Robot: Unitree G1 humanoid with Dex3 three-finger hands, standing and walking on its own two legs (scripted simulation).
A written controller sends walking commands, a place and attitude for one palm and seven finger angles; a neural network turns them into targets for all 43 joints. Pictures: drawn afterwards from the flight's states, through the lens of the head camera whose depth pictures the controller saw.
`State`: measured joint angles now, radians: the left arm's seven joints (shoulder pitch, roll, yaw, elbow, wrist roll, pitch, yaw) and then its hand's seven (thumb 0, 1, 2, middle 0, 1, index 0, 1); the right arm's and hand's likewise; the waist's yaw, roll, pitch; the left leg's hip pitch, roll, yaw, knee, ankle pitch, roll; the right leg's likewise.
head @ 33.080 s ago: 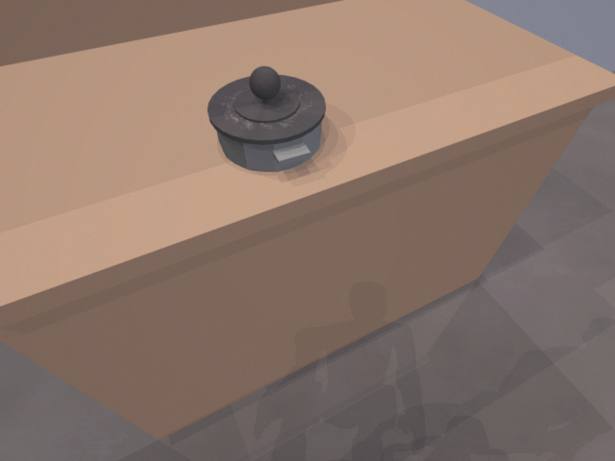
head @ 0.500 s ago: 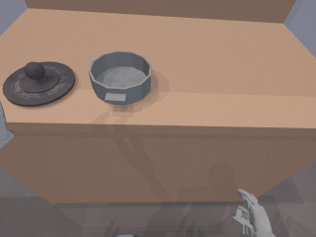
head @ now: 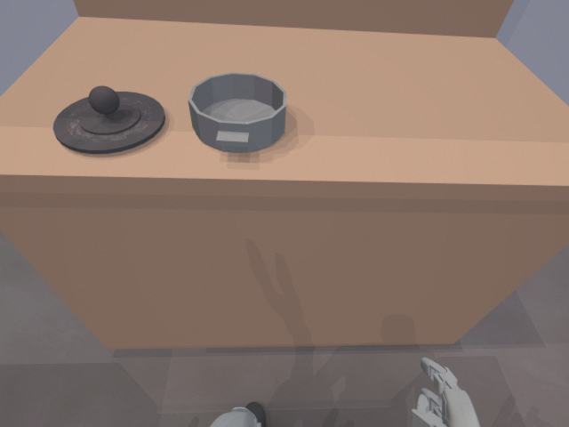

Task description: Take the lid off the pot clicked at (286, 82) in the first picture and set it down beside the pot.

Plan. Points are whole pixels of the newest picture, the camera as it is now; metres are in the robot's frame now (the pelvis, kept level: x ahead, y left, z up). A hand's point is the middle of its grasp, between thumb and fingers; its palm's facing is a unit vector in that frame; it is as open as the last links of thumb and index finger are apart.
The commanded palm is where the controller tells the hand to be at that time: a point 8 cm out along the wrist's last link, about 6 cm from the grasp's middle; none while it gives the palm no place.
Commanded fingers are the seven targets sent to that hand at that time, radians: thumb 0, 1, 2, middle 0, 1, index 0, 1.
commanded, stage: step back with the hand held close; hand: left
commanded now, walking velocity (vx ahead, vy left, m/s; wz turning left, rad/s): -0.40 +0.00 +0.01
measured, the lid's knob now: (104, 100) +0.61 +0.34 +0.13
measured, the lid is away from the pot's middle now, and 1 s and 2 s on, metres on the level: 0.24 0.24 0.24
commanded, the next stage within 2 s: stop stepping back and stand still in 0.18 s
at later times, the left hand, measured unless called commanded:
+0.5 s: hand out of the picture +0.03 +0.23 +0.29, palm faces +0.37 -0.76 -0.53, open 7.4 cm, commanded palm -0.01 +0.31 +0.30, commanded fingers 0.00 0.90 0.90 -0.20 -0.30 -0.20 -0.30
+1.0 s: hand out of the picture -0.03 +0.26 +0.30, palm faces +0.48 -0.77 -0.43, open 7.4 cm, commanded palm -0.06 +0.33 +0.30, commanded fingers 0.00 0.90 0.90 -0.20 -0.30 -0.20 -0.30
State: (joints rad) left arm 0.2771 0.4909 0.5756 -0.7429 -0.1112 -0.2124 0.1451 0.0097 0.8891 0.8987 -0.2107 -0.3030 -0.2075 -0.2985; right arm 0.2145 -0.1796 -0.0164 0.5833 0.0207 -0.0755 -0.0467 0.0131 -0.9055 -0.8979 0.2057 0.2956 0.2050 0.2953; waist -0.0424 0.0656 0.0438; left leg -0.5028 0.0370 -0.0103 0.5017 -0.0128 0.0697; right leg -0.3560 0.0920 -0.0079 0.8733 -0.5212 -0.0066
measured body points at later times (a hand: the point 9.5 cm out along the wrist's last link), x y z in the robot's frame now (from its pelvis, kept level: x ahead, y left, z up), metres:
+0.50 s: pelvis -0.15 +0.03 +0.01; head -0.13 +0.07 +0.46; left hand +0.01 +0.27 +0.31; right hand -0.01 -0.19 -0.06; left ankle -0.02 +0.15 -0.72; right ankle -0.19 -0.07 -0.72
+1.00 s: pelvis -0.20 +0.05 +0.01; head -0.22 +0.06 +0.46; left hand -0.06 +0.30 +0.32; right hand -0.07 -0.19 -0.08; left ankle -0.18 +0.17 -0.68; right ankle -0.20 -0.03 -0.72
